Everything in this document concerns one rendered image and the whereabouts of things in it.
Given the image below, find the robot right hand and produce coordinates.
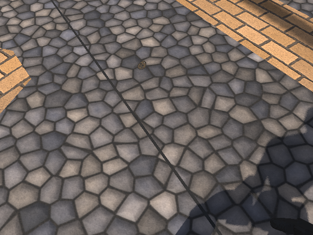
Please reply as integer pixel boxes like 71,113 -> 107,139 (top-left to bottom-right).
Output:
270,217 -> 313,235

